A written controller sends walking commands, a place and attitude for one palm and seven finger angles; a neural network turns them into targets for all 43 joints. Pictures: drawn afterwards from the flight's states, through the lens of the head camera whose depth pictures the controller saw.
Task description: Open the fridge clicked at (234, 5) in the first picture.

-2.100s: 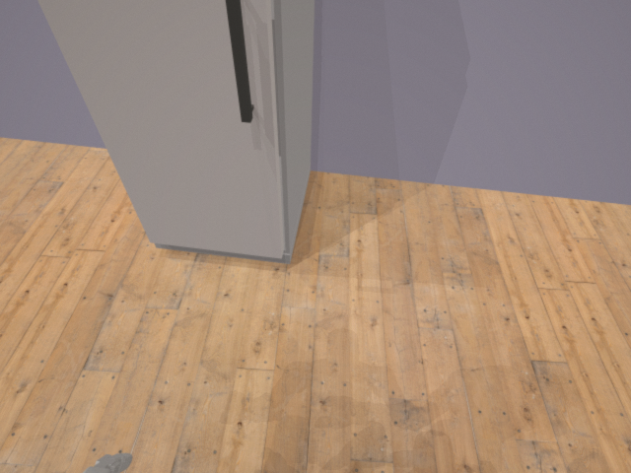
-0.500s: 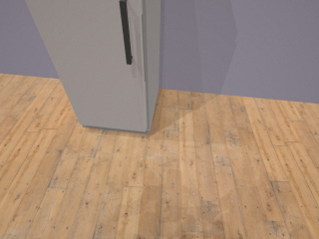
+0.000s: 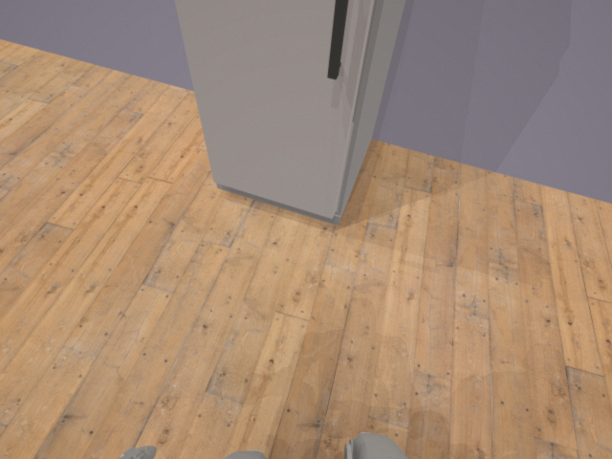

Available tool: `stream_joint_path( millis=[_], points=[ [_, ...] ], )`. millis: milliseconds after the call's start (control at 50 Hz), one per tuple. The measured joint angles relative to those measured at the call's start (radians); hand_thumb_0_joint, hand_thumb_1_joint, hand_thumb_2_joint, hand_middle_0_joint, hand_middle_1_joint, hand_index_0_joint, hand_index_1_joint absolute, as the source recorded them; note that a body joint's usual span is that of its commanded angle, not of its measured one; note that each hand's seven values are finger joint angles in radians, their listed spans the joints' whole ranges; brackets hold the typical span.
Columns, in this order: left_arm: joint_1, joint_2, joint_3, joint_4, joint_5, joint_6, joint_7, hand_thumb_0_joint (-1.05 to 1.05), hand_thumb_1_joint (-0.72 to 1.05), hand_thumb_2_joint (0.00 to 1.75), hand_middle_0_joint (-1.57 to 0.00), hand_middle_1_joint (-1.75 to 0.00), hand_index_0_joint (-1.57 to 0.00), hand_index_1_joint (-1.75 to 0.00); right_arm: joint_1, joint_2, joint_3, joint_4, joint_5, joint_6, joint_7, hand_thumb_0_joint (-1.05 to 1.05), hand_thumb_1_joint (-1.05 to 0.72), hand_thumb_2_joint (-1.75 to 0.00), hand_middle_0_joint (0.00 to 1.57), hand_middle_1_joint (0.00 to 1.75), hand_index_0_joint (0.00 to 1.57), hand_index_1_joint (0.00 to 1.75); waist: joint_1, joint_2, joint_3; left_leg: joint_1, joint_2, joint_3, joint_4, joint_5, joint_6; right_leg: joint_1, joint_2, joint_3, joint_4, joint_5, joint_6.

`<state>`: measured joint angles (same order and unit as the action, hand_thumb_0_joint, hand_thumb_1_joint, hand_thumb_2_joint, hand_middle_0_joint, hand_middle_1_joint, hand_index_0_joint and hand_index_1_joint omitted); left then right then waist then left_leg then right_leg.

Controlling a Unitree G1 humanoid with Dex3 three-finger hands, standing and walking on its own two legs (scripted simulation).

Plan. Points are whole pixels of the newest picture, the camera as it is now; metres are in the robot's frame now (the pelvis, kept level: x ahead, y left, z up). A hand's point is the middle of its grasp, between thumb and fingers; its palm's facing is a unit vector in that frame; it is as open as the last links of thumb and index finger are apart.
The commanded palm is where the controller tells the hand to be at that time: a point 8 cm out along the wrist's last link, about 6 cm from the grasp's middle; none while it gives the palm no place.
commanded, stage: walk to a spot facing it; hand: right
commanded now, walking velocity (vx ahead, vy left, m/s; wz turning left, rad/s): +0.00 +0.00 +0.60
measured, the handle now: (342, 13) +0.98 -0.05 +0.09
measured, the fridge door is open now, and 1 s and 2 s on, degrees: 0 0 0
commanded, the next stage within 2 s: none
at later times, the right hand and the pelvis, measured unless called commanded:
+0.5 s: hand out of the picture +0.12 -0.27 -0.16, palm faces -0.25 +0.94 -0.22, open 7.4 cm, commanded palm none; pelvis -0.02 -0.08 +0.01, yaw +18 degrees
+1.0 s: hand (420, 453) +0.16 -0.17 -0.16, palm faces -0.57 +0.80 -0.20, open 7.4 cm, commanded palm none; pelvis +0.00 -0.04 +0.01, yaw +37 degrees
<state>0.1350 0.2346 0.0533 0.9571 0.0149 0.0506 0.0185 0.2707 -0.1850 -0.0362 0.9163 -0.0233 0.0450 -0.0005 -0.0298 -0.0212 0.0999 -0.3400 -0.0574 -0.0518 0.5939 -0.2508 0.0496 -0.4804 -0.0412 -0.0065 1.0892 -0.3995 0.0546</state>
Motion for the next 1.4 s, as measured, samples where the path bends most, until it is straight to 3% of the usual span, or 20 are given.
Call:
stream_joint_path(
  millis=[160, 240, 280, 340, 380, 440, 600, 680, 740, 760, 800, 860, 960, 1060, 1100, 1140, 1180, 1240, 1300, 1400],
  points=[
    [-0.014, 0.003, 0.003, -0.027, -0.005, -0.01, 0.009, 0.01, 0.9, 0.9, -0.2, -0.3, -0.2, -0.3, -0.006, -0.024, -0.019, -0.009, -0.004, 0.005, 0.003, 0.0, -0.9, -0.9, 0.2, 0.3, 0.21, 0.3, -0.009, 0.034, -0.033, -0.009, -0.018, -0.094, -0.106, 0.089, -0.029, 0.075, 0.016, 0.013, -0.195, -0.004, 0.006],
    [-0.019, 0.0, -0.001, -0.046, -0.015, -0.028, 0.015, 0.01, 0.9, 0.9, -0.2, -0.3, -0.2, -0.3, -0.024, -0.055, -0.033, -0.017, -0.005, 0.015, 0.0, 0.0, -0.9, -0.9, 0.2, 0.3, 0.21, 0.3, -0.014, 0.054, -0.049, -0.041, -0.034, -0.145, -0.101, 0.108, -0.059, 0.179, 0.038, 0.016, -0.438, 0.014, -0.013],
    [-0.01, -0.009, -0.006, -0.056, -0.013, -0.047, 0.02, 0.01, 0.9, 0.9, -0.2, -0.3, -0.2, -0.3, -0.036, -0.077, -0.042, -0.018, 0.001, 0.025, 0.001, 0.0, -0.9, -0.9, 0.2, 0.3, 0.21, 0.3, -0.004, 0.074, -0.054, -0.074, -0.039, -0.163, -0.042, 0.062, -0.068, 0.224, 0.047, 0.0, -0.544, 0.083, -0.052],
    [0.018, -0.026, -0.02, -0.062, -0.003, -0.048, 0.018, 0.01, 0.9, 0.9, -0.2, -0.3, -0.2, -0.3, -0.053, -0.101, -0.062, -0.01, -0.008, 0.038, 0.01, 0.0, -0.9, -0.9, 0.2, 0.3, 0.2, 0.3, 0.004, 0.084, -0.058, -0.163, -0.034, -0.083, 0.261, -0.132, -0.09, 0.246, 0.031, -0.036, -0.549, 0.08, -0.083],
    [0.039, -0.035, -0.026, -0.058, 0.004, -0.047, 0.019, 0.01, 0.9, 0.9, -0.2, -0.3, -0.2, -0.3, -0.058, -0.114, -0.071, -0.013, -0.012, 0.037, 0.02, 0.0, -0.9, -0.9, 0.2, 0.3, 0.2, 0.3, 0.005, 0.082, -0.058, -0.203, -0.013, -0.032, 0.447, -0.133, -0.104, 0.274, 0.015, -0.059, -0.581, 0.088, -0.087],
    [0.066, -0.042, -0.029, -0.053, 0.006, -0.05, 0.02, 0.01, 0.9, 0.9, -0.2, -0.3, -0.2, -0.3, -0.064, -0.119, -0.073, -0.02, -0.009, 0.036, 0.028, 0.0, -0.91, -0.9, 0.2, 0.3, 0.2, 0.3, 0.006, 0.07, -0.053, -0.205, 0.031, 0.014, 0.55, -0.117, -0.121, 0.304, -0.006, -0.096, -0.613, 0.101, -0.091],
    [0.127, -0.051, -0.022, -0.024, 0.009, -0.056, 0.012, 0.01, 0.9, 0.9, -0.2, -0.3, -0.2, -0.3, -0.113, -0.091, -0.058, -0.017, -0.004, 0.054, 0.035, 0.0, -0.91, -0.9, 0.19, 0.3, 0.2, 0.3, 0.039, 0.046, -0.023, -0.102, 0.106, 0.064, 0.367, -0.152, -0.127, 0.322, -0.05, -0.203, -0.612, 0.091, -0.087],
    [0.147, -0.033, -0.007, 0.001, 0.013, -0.048, 0.005, 0.01, 0.9, 0.9, -0.2, -0.3, -0.2, -0.3, -0.144, -0.065, -0.046, -0.024, -0.002, 0.045, 0.037, 0.0, -0.91, -0.9, 0.19, 0.3, 0.2, 0.3, 0.062, 0.022, -0.009, -0.029, 0.103, 0.103, 0.209, -0.17, -0.101, 0.308, -0.086, -0.259, -0.562, 0.062, -0.069],
    [0.178, -0.009, 0.0, 0.013, 0.011, -0.043, -0.003, 0.01, 0.9, 0.9, -0.2, -0.3, -0.2, -0.3, -0.15, -0.054, -0.034, -0.039, -0.004, 0.024, 0.041, 0.0, -0.91, -0.9, 0.2, 0.3, 0.2, 0.3, 0.072, 0.0, -0.022, 0.069, 0.089, 0.136, 0.011, -0.116, -0.065, 0.273, -0.125, -0.291, -0.464, 0.006, -0.043],
    [0.19, -0.002, 0.0, 0.016, 0.008, -0.036, -0.006, 0.01, 0.9, 0.9, -0.2, -0.3, -0.2, -0.3, -0.15, -0.054, -0.03, -0.043, -0.005, 0.009, 0.038, 0.0, -0.91, -0.9, 0.2, 0.3, 0.2, 0.3, 0.07, -0.001, -0.031, 0.078, 0.086, 0.126, -0.022, -0.094, -0.048, 0.236, -0.134, -0.278, -0.377, -0.055, -0.028],
    [0.186, 0.019, 0.002, 0.031, 0.009, -0.007, -0.008, 0.01, 0.9, 0.9, -0.2, -0.3, -0.2, -0.3, -0.148, -0.036, -0.022, -0.042, 0.002, -0.011, 0.026, 0.0, -0.91, -0.9, 0.2, 0.3, 0.2, 0.3, 0.073, -0.03, -0.028, 0.068, 0.062, 0.123, 0.016, -0.091, -0.042, 0.147, -0.126, -0.166, -0.172, -0.139, -0.009],
    [0.168, 0.03, 0.006, 0.04, 0.014, 0.005, -0.019, 0.01, 0.9, 0.9, -0.2, -0.3, -0.2, -0.3, -0.099, -0.021, -0.015, -0.035, 0.004, -0.029, 0.014, 0.0, -0.9, -0.9, 0.2, 0.3, 0.2, 0.3, 0.061, -0.027, -0.044, 0.107, 0.046, 0.089, -0.032, -0.073, -0.04, 0.048, -0.099, -0.086, -0.009, -0.069, 0.006],
    [0.124, 0.024, 0.012, -0.008, 0.016, -0.022, -0.033, 0.01, 0.9, 0.9, -0.2, -0.3, -0.2, -0.3, -0.014, -0.019, -0.009, 0.011, -0.002, -0.043, 0.016, 0.0, -0.9, -0.9, 0.2, 0.3, 0.2, 0.3, 0.052, 0.0, -0.071, 0.171, 0.044, 0.028, -0.133, -0.038, -0.048, -0.029, -0.095, -0.064, -0.094, 0.068, 0.029],
    [0.08, 0.007, 0.008, -0.051, 0.009, -0.05, -0.039, 0.01, 0.9, 0.9, -0.2, -0.3, -0.2, -0.3, 0.047, -0.028, -0.017, 0.048, -0.008, -0.043, 0.02, 0.0, -0.9, -0.9, 0.2, 0.3, 0.21, 0.3, 0.019, 0.028, -0.078, 0.204, 0.048, -0.029, -0.144, -0.065, -0.071, 0.008, -0.067, -0.06, -0.306, 0.09, 0.023],
    [0.073, 0.001, 0.002, -0.067, 0.006, -0.069, -0.036, 0.01, 0.9, 0.9, -0.2, -0.3, -0.2, -0.3, 0.068, -0.036, -0.025, 0.058, -0.007, -0.038, 0.02, 0.0, -0.9, -0.9, 0.2, 0.3, 0.21, 0.3, 0.008, 0.041, -0.08, 0.204, 0.052, -0.053, -0.105, -0.104, -0.086, 0.072, -0.048, -0.072, -0.43, 0.11, 0.019],
    [0.065, -0.01, -0.007, -0.077, 0.011, -0.098, -0.026, 0.01, 0.9, 0.9, -0.2, -0.3, -0.2, -0.3, 0.08, -0.047, -0.038, 0.071, -0.002, -0.026, 0.019, 0.0, -0.9, -0.9, 0.2, 0.3, 0.21, 0.3, 0.005, 0.061, -0.076, 0.153, 0.053, -0.07, 0.054, -0.195, -0.066, 0.102, -0.039, -0.102, -0.453, 0.156, -0.035],
    [0.069, -0.027, -0.02, -0.074, 0.017, -0.112, -0.018, 0.01, 0.9, 0.9, -0.2, -0.3, -0.2, -0.3, 0.077, -0.055, -0.049, 0.093, -0.003, -0.009, 0.022, 0.0, -0.9, -0.9, 0.2, 0.3, 0.2, 0.3, 0.007, 0.065, -0.078, 0.051, 0.042, -0.036, 0.323, -0.232, -0.047, 0.126, -0.055, -0.138, -0.426, 0.114, -0.075],
    [0.11, -0.06, -0.031, -0.047, 0.016, -0.12, -0.006, 0.01, 0.9, 0.9, -0.2, -0.3, -0.2, -0.3, 0.051, -0.069, -0.063, 0.098, -0.011, -0.003, 0.039, 0.01, -0.91, -0.9, 0.2, 0.3, 0.2, 0.3, 0.014, 0.068, -0.084, -0.078, 0.065, 0.049, 0.564, -0.12, -0.043, 0.211, -0.062, -0.177, -0.513, 0.111, -0.087],
    [0.162, -0.085, -0.033, -0.003, 0.011, -0.124, 0.005, 0.01, 0.91, 0.9, -0.2, -0.3, -0.2, -0.3, 0.021, -0.069, -0.072, 0.072, -0.014, -0.007, 0.044, 0.01, -0.91, -0.9, 0.2, 0.3, 0.2, 0.3, 0.01, 0.066, -0.088, -0.175, 0.094, 0.085, 0.627, -0.006, -0.058, 0.293, -0.061, -0.219, -0.62, 0.133, -0.084],
    [0.244, -0.1, -0.024, 0.063, 0.006, -0.127, 0.01, 0.01, 0.91, 0.9, -0.2, -0.3, -0.2, -0.3, -0.033, -0.051, -0.076, 0.043, -0.018, -0.002, 0.045, 0.0, -0.91, -0.9, 0.19, 0.3, 0.2, 0.3, 0.026, 0.061, -0.08, -0.276, 0.136, 0.093, 0.586, 0.091, -0.079, 0.393, -0.048, -0.287, -0.716, 0.124, -0.085]
  ],
)
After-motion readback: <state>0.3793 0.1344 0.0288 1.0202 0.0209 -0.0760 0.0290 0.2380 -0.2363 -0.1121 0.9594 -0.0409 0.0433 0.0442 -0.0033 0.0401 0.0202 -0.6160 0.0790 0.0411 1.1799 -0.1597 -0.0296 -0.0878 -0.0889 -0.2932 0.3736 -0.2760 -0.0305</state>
